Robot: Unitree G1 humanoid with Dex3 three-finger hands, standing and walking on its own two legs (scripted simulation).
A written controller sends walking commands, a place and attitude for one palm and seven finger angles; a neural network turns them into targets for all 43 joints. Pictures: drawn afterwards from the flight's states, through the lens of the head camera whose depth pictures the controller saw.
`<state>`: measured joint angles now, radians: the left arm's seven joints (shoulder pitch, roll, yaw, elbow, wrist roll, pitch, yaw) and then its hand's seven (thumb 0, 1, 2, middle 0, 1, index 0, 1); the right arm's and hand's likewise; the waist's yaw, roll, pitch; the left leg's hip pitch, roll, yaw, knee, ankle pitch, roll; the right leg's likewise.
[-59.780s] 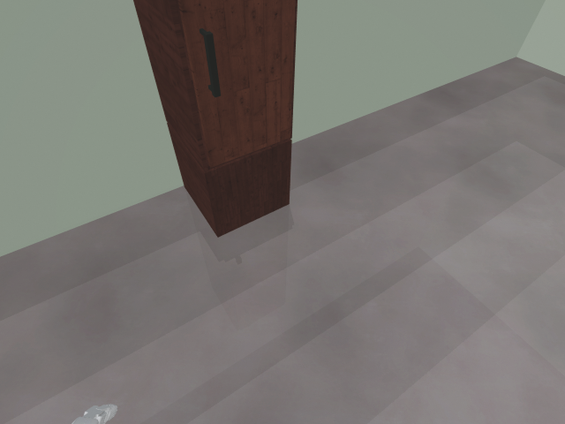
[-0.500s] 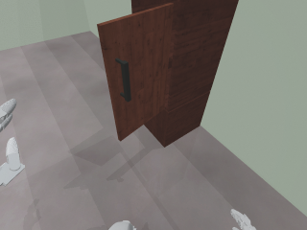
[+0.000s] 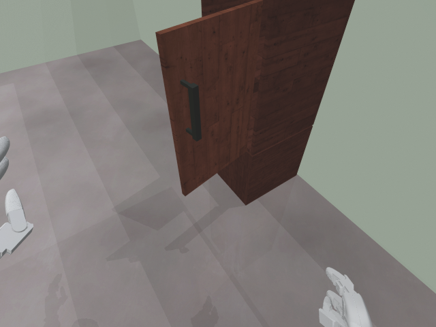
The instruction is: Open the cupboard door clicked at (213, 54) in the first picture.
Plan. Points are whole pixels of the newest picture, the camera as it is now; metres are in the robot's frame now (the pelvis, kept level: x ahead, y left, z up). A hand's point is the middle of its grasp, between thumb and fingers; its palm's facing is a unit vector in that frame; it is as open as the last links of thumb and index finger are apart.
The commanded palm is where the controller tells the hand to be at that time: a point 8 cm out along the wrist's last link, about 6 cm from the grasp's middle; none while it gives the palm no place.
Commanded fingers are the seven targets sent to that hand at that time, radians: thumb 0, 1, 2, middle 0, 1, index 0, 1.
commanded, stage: stop stepping back and stand still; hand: left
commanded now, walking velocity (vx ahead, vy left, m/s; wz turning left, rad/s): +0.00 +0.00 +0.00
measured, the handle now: (190, 111) +0.64 +0.11 +0.04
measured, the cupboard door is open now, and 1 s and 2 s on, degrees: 100 100 100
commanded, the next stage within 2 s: let the arm hang, fingers relaxed in 0.58 s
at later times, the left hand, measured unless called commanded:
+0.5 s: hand (2, 245) +0.18 +0.29 +0.16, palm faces +0.40 -0.78 -0.48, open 7.4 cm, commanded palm +0.12 +0.33 +0.18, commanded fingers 0.00 0.90 0.90 -0.20 -0.30 -0.20 -0.30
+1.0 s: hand out of the picture +0.03 +0.19 -0.16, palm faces -0.02 -0.98 -0.19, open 7.2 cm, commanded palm none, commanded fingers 0.00 0.90 0.90 -0.20 -0.30 -0.20 -0.30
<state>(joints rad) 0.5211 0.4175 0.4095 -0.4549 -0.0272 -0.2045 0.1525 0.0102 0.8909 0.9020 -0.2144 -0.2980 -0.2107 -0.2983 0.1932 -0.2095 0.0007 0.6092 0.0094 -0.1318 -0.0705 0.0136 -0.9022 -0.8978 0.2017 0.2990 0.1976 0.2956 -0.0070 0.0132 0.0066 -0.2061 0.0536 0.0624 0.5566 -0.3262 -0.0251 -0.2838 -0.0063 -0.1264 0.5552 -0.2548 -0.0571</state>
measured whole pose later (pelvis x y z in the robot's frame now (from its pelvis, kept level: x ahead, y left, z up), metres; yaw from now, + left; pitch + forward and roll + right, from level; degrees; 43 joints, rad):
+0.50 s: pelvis -0.02 +0.03 +0.01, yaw -1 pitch -1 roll +0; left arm 0.53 0.38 0.39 -0.43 -0.02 -0.20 0.14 0.01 0.89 0.90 -0.21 -0.30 -0.21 -0.30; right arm 0.23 -0.21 0.01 0.62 0.00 -0.13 -0.07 0.01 -0.90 -0.90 0.20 0.30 0.20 0.30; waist 0.00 0.01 0.03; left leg -0.20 0.02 0.10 0.47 -0.25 0.02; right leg -0.27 -0.03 -0.09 0.44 -0.15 -0.01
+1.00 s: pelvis -0.04 +0.02 +0.00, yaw +1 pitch -1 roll +1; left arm 0.26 0.18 -0.01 0.83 0.02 0.05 0.00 0.00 0.95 0.90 -0.21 -0.30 -0.20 -0.30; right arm 0.22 -0.26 0.00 0.93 -0.03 0.01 0.01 0.01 -0.91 -0.90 0.20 0.30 0.20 0.30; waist -0.02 -0.02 0.09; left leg -0.28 0.01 0.06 0.57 -0.27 0.01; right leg -0.35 -0.05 -0.12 0.56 -0.20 -0.03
